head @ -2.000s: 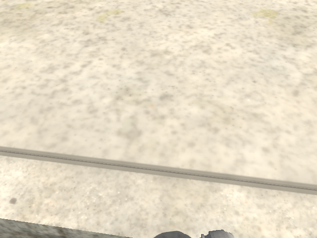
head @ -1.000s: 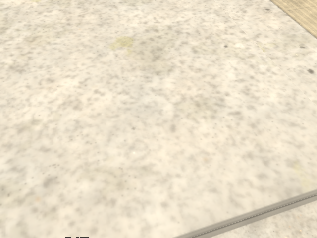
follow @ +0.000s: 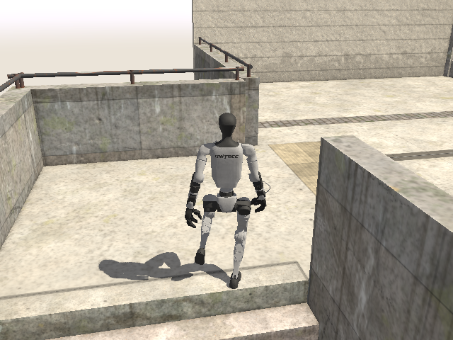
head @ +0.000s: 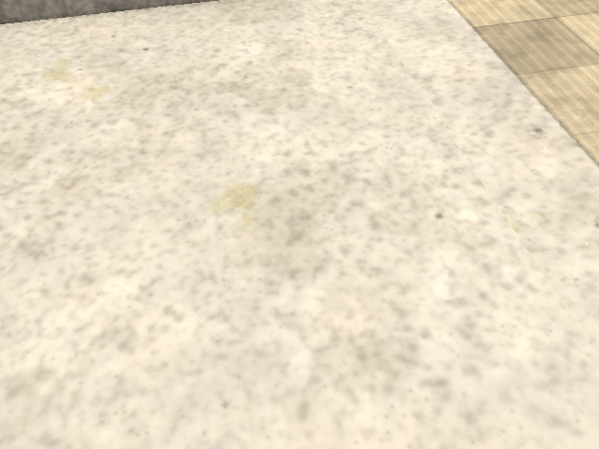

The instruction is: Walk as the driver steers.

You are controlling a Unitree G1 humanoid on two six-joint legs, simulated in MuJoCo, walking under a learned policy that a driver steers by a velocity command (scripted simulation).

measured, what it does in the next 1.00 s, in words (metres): climbs, turning left: left foot, then right foot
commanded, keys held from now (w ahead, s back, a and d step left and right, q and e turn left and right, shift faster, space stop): w+q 0.16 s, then q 0.84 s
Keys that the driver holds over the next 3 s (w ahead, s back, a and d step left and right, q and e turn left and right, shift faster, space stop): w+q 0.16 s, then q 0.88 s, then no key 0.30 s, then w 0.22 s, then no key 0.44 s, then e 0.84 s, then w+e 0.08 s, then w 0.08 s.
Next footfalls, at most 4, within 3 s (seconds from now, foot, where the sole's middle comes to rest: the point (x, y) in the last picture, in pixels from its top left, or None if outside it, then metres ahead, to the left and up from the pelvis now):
0.40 left None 0.31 0.15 -0.74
0.80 right None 0.44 -0.04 -0.74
1.14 left None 0.25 0.17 -0.74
1.54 right None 0.36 -0.03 -0.74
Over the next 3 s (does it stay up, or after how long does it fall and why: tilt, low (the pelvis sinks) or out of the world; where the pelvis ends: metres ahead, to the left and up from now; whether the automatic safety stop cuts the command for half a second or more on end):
stays up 0.33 0.12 0.04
